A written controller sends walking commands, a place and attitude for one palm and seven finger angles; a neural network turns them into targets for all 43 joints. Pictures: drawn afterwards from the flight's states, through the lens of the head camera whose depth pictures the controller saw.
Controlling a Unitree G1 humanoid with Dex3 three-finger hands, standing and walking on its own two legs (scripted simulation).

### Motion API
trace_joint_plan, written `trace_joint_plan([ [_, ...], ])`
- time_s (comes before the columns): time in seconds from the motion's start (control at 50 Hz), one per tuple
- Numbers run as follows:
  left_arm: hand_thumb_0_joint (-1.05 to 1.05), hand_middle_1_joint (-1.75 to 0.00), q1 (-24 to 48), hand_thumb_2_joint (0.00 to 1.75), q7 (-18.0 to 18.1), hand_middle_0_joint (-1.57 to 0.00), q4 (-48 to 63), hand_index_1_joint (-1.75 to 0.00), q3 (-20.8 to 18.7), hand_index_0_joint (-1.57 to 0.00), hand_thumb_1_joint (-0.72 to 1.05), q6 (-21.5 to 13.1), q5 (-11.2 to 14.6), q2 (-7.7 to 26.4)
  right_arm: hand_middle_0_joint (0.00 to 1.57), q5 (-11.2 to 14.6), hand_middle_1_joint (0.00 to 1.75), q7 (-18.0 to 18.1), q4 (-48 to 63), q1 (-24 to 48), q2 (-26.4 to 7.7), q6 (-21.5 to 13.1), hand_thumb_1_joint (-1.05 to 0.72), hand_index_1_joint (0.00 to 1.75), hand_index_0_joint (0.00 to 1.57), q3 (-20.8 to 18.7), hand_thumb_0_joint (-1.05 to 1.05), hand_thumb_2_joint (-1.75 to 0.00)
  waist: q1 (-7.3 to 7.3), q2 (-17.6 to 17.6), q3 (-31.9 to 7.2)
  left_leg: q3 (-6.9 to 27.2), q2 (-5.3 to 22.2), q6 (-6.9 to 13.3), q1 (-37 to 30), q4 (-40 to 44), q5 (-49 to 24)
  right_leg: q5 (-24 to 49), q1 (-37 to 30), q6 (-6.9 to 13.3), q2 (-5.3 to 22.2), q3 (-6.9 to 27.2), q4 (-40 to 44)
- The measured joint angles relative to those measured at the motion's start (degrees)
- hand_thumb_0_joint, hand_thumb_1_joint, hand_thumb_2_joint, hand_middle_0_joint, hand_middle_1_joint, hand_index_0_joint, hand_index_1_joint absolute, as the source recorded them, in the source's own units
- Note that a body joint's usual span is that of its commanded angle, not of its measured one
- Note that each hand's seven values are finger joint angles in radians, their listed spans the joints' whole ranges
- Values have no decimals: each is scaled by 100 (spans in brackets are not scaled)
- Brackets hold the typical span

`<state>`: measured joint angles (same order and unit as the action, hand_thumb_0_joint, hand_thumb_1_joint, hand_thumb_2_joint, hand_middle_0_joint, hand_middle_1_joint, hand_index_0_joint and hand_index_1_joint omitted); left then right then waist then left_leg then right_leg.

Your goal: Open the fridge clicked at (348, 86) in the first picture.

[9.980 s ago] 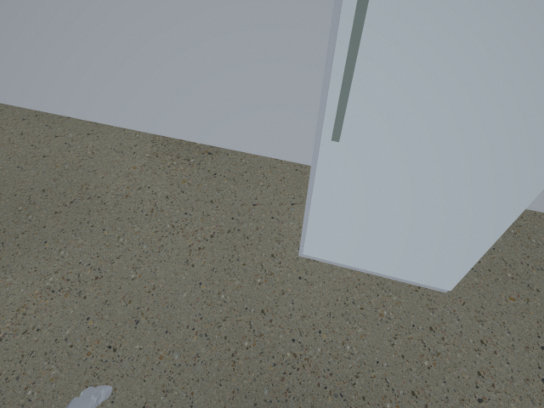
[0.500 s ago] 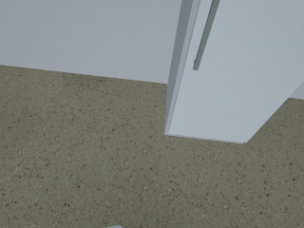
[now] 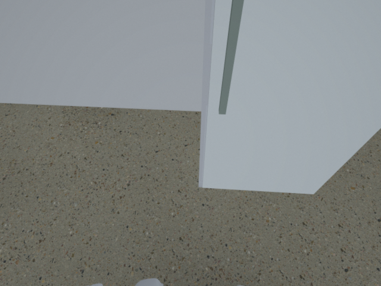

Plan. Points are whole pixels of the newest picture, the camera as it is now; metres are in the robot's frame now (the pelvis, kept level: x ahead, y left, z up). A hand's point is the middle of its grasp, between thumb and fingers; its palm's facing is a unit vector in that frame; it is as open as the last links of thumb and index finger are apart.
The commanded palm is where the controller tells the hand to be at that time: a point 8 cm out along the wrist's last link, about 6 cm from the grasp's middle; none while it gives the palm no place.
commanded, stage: shuffle to correct the standing spot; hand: left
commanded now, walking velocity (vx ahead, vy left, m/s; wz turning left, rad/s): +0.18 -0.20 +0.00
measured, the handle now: (230, 47) +0.60 -0.07 +0.17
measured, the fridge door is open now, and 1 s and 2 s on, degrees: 0 0 0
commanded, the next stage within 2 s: come to a stop and stand still in 1.54 s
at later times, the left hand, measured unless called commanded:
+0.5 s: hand (155, 234) +0.26 +0.11 -0.16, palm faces -0.09 -0.98 -0.19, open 7.4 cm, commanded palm none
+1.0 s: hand (192, 215) +0.31 +0.01 -0.17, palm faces -0.03 -0.99 -0.16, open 7.3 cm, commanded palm none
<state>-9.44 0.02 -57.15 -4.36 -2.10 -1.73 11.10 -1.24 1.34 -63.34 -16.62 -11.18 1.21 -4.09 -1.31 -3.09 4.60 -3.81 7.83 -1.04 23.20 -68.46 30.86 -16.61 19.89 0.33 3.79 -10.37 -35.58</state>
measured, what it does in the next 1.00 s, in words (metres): walks ahead: left foot, then right foot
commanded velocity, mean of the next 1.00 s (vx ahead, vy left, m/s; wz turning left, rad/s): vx -0.02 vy -0.18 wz -0.03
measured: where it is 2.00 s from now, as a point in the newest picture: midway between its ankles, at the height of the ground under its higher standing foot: outside the picture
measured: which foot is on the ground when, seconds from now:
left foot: up 0.00-0.14, down 0.16-0.54, up 0.56-0.80, down 0.82-1.00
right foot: down 0.00-0.16, up 0.18-0.52, down 0.54-0.84, up 0.86-1.00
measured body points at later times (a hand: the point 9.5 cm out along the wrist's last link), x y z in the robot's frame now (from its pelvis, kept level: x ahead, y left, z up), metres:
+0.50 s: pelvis +0.17 -0.08 +0.01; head +0.24 -0.08 +0.46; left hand +0.26 +0.16 -0.14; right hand +0.13 -0.32 -0.14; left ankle +0.09 +0.07 -0.72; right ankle +0.24 -0.25 -0.70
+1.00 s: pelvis +0.23 -0.17 +0.01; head +0.28 -0.13 +0.46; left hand +0.31 +0.07 -0.15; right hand +0.30 -0.41 -0.12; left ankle +0.25 -0.08 -0.72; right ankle +0.19 -0.32 -0.62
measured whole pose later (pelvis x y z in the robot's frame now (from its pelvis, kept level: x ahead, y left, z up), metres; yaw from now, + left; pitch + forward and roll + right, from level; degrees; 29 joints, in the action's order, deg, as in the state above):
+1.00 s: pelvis +0.23 -0.17 +0.01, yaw -4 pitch +1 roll -3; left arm -10.0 0.2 -54.5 -4.1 4.4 -1.6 12.0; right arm -1.6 3.1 -54.5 -8.8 -7.8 -0.1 -1.8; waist -0.3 1.8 4.3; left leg -9.7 6.7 1.9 17.6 -33.4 16.5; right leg -23.3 30.9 -2.6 -0.3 0.1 -70.0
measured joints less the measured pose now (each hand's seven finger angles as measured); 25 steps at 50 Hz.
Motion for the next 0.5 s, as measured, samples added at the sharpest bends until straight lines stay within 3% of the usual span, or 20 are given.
trace_joint_plan([
  [0.06,0,-29,-157,90,66,-20,-99,-30,76,-19,91,48,-50,-95,20,-17,30,-46,268,331,-18,-25,-91,30,20,1,1,-89,1,163,-35,-288,-82,41,334,545,-182,-36,-351,44,-65,-91,331],
  [0.14,1,-30,-442,90,37,-20,-269,-30,143,-20,91,164,-24,-139,20,-44,30,-78,634,642,41,-219,-91,30,20,53,0,-89,49,392,-109,-624,-192,45,-4,2592,-1021,-339,-587,20,-169,-93,247],
  [0.16,1,-30,-552,90,5,-20,-289,-30,154,-20,92,206,5,-158,20,-64,30,-70,714,656,29,-312,-91,30,20,66,0,-89,66,374,-166,-605,-167,117,-146,3008,-1202,-506,-498,28,-222,-60,-74],
  [0.22,1,-30,-658,90,-110,-20,-373,-30,142,-20,91,412,-6,-102,20,-90,30,17,751,713,161,-447,-91,30,20,140,0,-89,104,613,-195,-814,-124,311,-353,2766,-914,-985,202,-6,-246,505,-2095],
  [0.26,1,-30,-601,90,-166,-20,-382,-30,110,-20,91,472,-43,-65,20,-87,30,76,735,615,227,-476,-91,30,20,194,0,-89,98,643,-208,-869,-75,247,-630,3021,-901,-736,662,-95,-214,664,-3017],
  [0.3,1,-30,-473,90,-183,-20,-311,-30,75,-20,92,493,-64,-19,20,-81,30,115,658,489,267,-485,-91,30,20,231,0,-89,95,590,-161,-858,-5,120,-907,3386,-1017,-423,1013,-174,-131,749,-3344],
  [0.36,2,-30,-293,90,-227,-20,-121,-30,22,-20,92,500,-30,72,21,-77,30,124,478,272,280,-428,-91,30,20,236,0,-89,92,448,-104,-818,134,3,-1232,3874,-1147,24,1297,-253,44,798,-2853],
  [0.42,1,-30,-129,90,-249,-20,31,-30,0,-19,92,483,-4,135,21,-87,30,91,300,85,251,-331,-91,30,20,184,0,-89,52,326,-45,-806,269,-176,-1445,4136,-1162,395,1265,-282,182,738,-1715],
  [0.5,1,-30,16,90,-265,-20,105,-30,10,-19,91,409,4,197,21,-96,30,51,164,-110,164,-217,-91,30,20,57,0,-89,-95,216,71,-804,439,-474,-1579,3954,-877,661,829,-212,117,506,-267],
])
